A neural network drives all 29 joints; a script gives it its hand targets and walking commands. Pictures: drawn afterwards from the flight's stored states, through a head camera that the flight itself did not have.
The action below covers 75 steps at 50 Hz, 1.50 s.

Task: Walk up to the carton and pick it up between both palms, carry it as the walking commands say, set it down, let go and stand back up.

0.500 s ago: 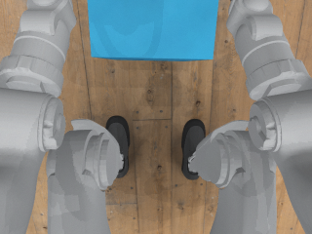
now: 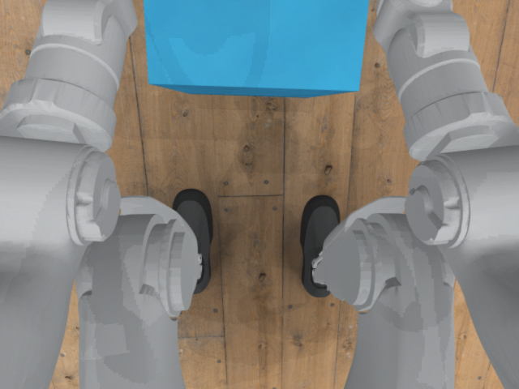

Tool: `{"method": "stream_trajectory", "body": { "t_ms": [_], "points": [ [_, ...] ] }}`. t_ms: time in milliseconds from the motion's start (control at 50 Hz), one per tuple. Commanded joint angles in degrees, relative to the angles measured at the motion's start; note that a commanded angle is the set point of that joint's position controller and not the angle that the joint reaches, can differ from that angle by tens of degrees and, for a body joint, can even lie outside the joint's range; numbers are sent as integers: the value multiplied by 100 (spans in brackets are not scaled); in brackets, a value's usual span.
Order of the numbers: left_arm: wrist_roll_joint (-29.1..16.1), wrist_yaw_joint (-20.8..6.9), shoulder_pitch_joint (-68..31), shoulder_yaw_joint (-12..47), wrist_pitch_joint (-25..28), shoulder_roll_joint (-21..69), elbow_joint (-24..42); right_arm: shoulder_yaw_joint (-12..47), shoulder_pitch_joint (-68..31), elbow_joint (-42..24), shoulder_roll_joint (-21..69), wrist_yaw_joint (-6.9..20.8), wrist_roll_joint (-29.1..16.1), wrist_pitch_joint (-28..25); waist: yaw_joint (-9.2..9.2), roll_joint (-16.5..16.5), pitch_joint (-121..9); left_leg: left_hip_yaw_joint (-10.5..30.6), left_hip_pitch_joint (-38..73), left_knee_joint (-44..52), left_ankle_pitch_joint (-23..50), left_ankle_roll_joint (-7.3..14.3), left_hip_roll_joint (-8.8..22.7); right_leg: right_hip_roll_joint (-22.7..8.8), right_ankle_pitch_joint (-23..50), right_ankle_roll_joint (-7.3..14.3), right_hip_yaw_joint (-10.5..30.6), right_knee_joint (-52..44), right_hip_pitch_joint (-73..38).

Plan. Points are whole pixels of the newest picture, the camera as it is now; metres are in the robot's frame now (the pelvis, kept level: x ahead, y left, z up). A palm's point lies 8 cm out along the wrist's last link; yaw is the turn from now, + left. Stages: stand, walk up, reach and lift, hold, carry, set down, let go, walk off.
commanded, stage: reach and lift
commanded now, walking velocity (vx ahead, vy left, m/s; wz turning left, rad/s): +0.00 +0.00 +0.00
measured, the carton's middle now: (253, 3) +0.54 +0.02 -0.24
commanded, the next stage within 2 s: none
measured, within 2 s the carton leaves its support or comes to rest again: leaves its support in 0.48 s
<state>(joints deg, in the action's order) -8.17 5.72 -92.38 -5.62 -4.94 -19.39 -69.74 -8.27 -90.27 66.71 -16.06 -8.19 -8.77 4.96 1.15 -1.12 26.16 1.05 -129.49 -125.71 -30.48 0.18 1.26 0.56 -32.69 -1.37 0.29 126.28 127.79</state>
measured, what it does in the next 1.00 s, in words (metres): stands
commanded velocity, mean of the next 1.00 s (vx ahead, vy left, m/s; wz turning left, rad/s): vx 0.00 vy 0.00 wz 0.00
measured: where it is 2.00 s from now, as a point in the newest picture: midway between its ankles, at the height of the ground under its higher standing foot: (257, 259)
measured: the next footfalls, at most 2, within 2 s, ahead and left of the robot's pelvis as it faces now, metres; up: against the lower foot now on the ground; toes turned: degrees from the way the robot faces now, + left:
none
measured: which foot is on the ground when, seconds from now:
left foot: down 0.00-1.00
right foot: down 0.00-1.00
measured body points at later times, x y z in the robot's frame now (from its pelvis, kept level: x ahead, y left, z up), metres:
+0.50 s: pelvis +0.01 +0.00 -0.01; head +0.38 +0.02 +0.24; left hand +0.57 +0.18 -0.17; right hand +0.58 -0.12 -0.17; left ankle +0.12 +0.12 -0.33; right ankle +0.12 -0.12 -0.33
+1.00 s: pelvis +0.01 +0.00 +0.03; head +0.36 +0.02 +0.32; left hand +0.57 +0.17 -0.10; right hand +0.58 -0.12 -0.09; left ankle +0.12 +0.12 -0.33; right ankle +0.12 -0.13 -0.33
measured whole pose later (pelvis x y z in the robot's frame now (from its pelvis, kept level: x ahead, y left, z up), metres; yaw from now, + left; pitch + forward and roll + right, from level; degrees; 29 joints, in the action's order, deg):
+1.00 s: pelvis +0.01 +0.00 +0.03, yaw +0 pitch +43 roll -1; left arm 6.0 5.2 -78.1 -19.1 -18.6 -10.3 -47.4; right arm -22.6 -76.8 45.5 -6.3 -8.1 4.5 17.1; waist 0.8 -1.5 8.3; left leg 2.3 -130.6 -118.5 -30.7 -1.4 -1.0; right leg 2.4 -33.0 -2.3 1.2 119.0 128.8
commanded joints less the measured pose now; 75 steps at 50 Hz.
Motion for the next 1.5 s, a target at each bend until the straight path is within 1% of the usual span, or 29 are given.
{"method": "stream_trajectory", "body": {
  "t_ms": [0, 60, 120, 220, 280, 360, 420, 480, 560, 620, 660, 720, 920, 1080, 1280, 1480],
  "points": [
    [123, -1552, -2626, 862, -220, 4999, 1269, 1065, -2866, -1222, 5025, 1582, 88, 227, 134, 115, -6537, -364, 3437, 744, 1447, -41, -658, 658, 1309, 94, -434, -784, -2641],
    [114, -1728, -2564, 872, -377, 5260, 1429, 1091, -2881, -1350, 5240, 1719, 65, 361, 158, 149, -6512, -427, 3345, 689, 1333, -17, -649, 661, 1198, 118, -441, -751, -2615],
    [38, -1847, -2547, 923, -490, 5385, 1544, 1140, -2865, -1402, 5364, 1778, -9, 448, 200, 173, -6510, -465, 3290, 680, 1176, 0, -633, 663, 1056, 138, -446, -733, -2668],
    [-72, -1958, -2469, 910, -552, 5585, 1608, 1194, -2811, -1506, 5638, 1827, -90, 515, 246, 26, -6605, -461, 3196, 632, 1346, 74, -642, 683, 1224, 144, -445, -690, -2694],
    [-121, -1974, -2482, 977, -568, 5695, 1748, 1290, -2885, -1676, 5792, 1827, -173, 526, 318, 20, -6924, -471, 3281, 617, 1531, 79, -637, 703, 1408, 140, -451, -660, -2815],
    [-249, -1936, -2628, 1154, -576, 5872, 2139, 1465, -3126, -2090, 5978, 1762, -330, 521, 362, 29, -7914, -503, 3647, 598, 1942, 41, -640, 744, 1817, 120, -484, -627, -3217],
    [-359, -1885, -2795, 1296, -575, 6011, 2540, 1553, -3276, -2358, 6119, 1681, -386, 522, 317, 5, -8681, -538, 3882, 603, 2264, -7, -659, 777, 2174, 104, -514, -634, -3543],
    [-386, -1827, -2935, 1403, -604, 6152, 2876, 1530, -3338, -2514, 6180, 1597, -329, 530, 244, 53, -9258, -563, 4069, 657, 2506, -78, -690, 805, 2417, 100, -553, -661, -3691],
    [-197, -1762, -2945, 1390, -682, 6282, 2926, 1324, -3178, -2547, 6227, 1547, 7, 617, 48, 164, -9369, -594, 4137, 794, 2486, -141, -749, 791, 2333, 80, -594, -837, -3450],
    [46, -1708, -2706, 1311, -760, 6364, 2781, 1241, -3013, -2509, 6274, 1552, 184, 696, 47, 246, -9058, -599, 4018, 958, 2270, -159, -770, 800, 2106, 58, -609, -986, -3191],
    [194, -1701, -2583, 1186, -809, 6391, 2702, 1154, -2920, -2416, 6298, 1579, 306, 762, 60, 234, -8867, -603, 3869, 1073, 2058, -152, -795, 807, 1909, 54, -610, -1089, -3109],
    [356, -1709, -2463, 1069, -889, 6451, 2654, 1079, -2801, -2372, 6336, 1617, 445, 851, 32, 214, -8778, -596, 3797, 1205, 1910, -144, -814, 808, 1770, 43, -620, -1219, -3041],
    [565, -1738, -2383, 1053, -1139, 6640, 2876, 1214, -2783, -2599, 6591, 1685, 534, 1095, 94, 149, -9238, -593, 4052, 1534, 1952, -149, -862, 849, 1760, 16, -618, -1576, -3216],
    [617, -1763, -2216, 1147, -1240, 6796, 3062, 1266, -2555, -2740, 6748, 1679, 623, 1189, 62, 167, -9595, -588, 4189, 1704, 2191, -185, -884, 891, 2026, 1, -581, -1773, -3454],
    [616, -1722, -1948, 1345, -1382, 7091, 3301, 1439, -2296, -3031, 7031, 1673, 647, 1327, 40, 211, -10132, -560, 4556, 2024, 2431, -213, -932, 950, 2258, -20, -560, -2084, -3774],
    [926, -1737, -1655, 1001, -1496, 7230, 3054, 1196, -1976, -2834, 7194, 1737, 892, 1458, 46, 183, -9610, -544, 4473, 2508, 1976, -175, -972, 958, 1860, -12, -516, -2588, -3698]
  ]
}}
